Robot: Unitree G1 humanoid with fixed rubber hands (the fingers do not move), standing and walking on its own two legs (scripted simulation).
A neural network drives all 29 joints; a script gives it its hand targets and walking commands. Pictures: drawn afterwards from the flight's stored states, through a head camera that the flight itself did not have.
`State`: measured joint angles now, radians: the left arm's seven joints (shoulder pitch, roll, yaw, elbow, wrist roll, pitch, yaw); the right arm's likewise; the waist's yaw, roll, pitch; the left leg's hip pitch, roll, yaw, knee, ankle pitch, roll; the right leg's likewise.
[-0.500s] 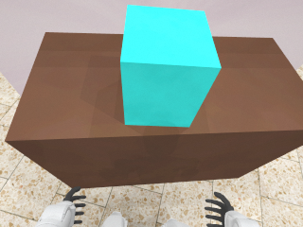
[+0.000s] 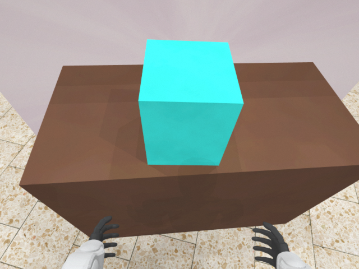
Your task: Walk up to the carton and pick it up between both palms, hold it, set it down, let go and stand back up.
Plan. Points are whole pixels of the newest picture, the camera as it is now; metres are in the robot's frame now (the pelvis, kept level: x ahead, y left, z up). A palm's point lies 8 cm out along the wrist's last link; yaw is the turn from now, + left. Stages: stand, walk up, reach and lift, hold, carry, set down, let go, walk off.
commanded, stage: reach and lift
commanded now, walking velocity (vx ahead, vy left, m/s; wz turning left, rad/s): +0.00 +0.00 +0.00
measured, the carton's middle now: (185, 107) +0.51 +0.02 +0.04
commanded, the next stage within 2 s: none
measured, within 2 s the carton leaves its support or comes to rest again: neither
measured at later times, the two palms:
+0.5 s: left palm (87, 262) +0.16 +0.21 -0.07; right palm out of the picture +0.15 -0.20 -0.06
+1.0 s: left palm (92, 226) +0.22 +0.20 -0.03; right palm (288, 243) +0.21 -0.21 -0.02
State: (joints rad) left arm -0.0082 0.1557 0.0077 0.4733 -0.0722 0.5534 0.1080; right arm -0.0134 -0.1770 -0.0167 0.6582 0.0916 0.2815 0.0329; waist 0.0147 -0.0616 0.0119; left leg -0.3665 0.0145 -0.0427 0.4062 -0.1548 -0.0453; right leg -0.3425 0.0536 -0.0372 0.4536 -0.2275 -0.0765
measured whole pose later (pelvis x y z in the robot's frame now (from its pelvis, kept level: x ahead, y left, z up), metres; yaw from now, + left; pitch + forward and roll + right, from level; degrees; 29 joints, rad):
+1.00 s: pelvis +0.02 +0.03 +0.01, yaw -3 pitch +2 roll +1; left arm 0.23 0.07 -0.06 0.17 -0.05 0.24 0.18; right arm 0.21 -0.25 -0.01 0.37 0.19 -0.01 0.11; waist 0.03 -0.04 -0.01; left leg -0.18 -0.01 0.01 0.30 -0.15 0.00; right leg -0.17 0.03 0.03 0.34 -0.20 -0.03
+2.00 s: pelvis +0.02 +0.03 +0.01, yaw -2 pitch +2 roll +0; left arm -0.12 0.10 0.01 0.20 -0.11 0.21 0.19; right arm -0.24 -0.36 0.07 0.54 0.36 -0.03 0.06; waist 0.03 -0.04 -0.03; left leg -0.16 -0.01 -0.01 0.26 -0.13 0.00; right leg -0.14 0.04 0.03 0.29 -0.18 -0.03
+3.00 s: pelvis +0.02 +0.02 +0.01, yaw -2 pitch +9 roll +1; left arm -0.77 0.24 0.17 0.41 -0.22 0.67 0.20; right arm -0.97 -0.39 0.02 0.82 0.35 0.41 -0.02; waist 0.06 -0.02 -0.09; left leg -0.28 0.01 -0.02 0.21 -0.08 -0.02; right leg -0.28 0.06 0.04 0.27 -0.14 -0.05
